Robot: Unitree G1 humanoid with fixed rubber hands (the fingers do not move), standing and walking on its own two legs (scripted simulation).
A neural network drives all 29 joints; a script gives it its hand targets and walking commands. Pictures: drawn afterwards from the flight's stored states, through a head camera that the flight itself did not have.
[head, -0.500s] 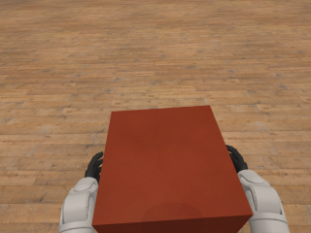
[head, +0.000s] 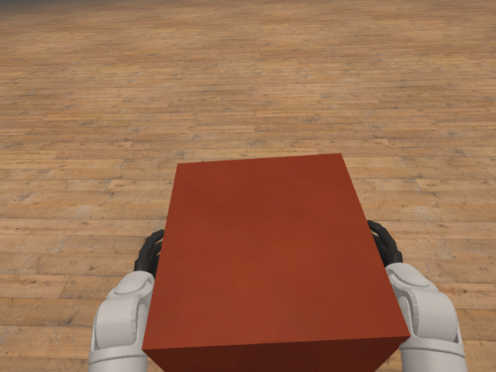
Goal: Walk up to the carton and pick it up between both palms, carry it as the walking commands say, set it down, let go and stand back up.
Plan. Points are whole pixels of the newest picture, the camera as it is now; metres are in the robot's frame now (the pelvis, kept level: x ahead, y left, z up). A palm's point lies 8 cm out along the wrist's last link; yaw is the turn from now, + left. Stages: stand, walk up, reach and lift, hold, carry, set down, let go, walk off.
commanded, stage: carry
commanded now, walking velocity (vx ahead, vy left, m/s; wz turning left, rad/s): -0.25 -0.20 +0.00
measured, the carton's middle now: (266, 278) +0.30 -0.01 +0.03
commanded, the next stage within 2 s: none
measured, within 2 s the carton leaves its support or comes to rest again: neither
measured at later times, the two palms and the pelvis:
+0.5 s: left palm (113, 361) +0.15 +0.19 +0.09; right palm (400, 314) +0.19 -0.17 +0.09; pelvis -0.05 -0.01 -0.01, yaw +4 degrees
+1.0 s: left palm out of the picture +0.13 +0.20 +0.08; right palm (399, 347) +0.16 -0.16 +0.08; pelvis -0.08 +0.01 -0.01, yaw +4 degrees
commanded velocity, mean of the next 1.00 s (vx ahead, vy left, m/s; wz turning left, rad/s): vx -0.01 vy -0.01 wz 0.00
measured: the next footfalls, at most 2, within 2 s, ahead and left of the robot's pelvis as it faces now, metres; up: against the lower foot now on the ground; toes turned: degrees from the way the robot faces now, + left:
left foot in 1.88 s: -0.15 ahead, +0.05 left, +0.00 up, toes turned +14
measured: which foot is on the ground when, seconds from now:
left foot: down 0.00-1.00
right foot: down 0.00-1.00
